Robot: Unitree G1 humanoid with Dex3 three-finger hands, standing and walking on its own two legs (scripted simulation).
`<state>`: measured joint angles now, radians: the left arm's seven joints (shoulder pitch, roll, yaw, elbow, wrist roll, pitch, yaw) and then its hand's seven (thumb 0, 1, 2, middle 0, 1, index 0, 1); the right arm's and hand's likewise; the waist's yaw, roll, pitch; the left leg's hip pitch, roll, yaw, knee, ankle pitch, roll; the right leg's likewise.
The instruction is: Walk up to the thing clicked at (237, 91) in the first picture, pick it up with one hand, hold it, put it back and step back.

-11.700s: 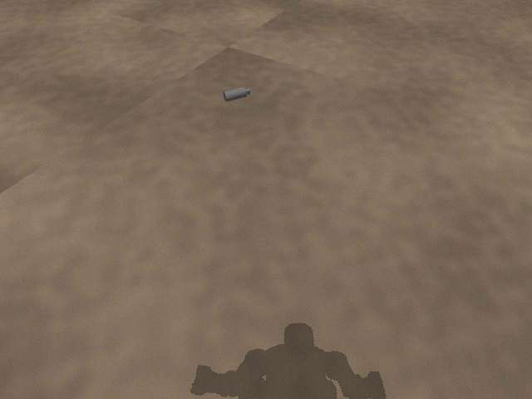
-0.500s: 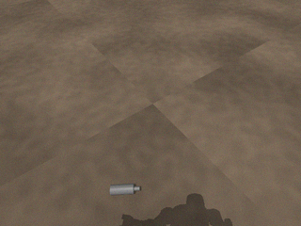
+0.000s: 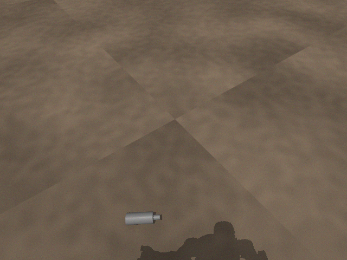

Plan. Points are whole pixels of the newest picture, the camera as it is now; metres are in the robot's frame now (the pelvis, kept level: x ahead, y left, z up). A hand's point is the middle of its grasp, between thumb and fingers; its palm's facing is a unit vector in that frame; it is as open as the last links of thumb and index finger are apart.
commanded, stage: rise first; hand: left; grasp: from above
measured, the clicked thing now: (143, 217) +0.44 +0.22 -0.75
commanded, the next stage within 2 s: none
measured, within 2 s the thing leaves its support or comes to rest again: neither
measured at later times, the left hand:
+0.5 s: hand out of the picture +0.14 +0.26 -0.19, palm faces -0.07 -0.91 -0.40, open 11.9 cm
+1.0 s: hand out of the picture +0.13 +0.28 -0.29, palm faces -0.31 -0.77 -0.57, open 14.1 cm
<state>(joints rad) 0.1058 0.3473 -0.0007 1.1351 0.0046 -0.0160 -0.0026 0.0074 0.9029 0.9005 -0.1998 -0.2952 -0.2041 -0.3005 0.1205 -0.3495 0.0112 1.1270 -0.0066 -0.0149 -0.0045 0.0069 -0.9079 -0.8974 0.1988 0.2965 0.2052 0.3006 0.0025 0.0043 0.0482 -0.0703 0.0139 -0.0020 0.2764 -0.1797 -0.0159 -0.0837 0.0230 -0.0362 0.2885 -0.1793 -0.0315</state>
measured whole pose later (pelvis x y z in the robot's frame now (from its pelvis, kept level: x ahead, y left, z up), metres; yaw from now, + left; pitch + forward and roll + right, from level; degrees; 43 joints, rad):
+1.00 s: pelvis -0.03 +0.03 -0.14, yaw +0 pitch +24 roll -2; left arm 0.16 0.33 0.06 0.51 0.41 0.15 0.08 0.00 -0.52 0.98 -0.06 -1.08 -0.07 -1.07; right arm 0.16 -0.25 -0.02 0.52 0.01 -0.16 0.00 0.01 -0.87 -0.89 0.20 0.30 0.21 0.30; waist -0.02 0.00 -0.17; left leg -1.17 0.00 -0.01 1.36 -0.61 0.02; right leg -1.15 -0.01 -0.05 1.33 -0.59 0.00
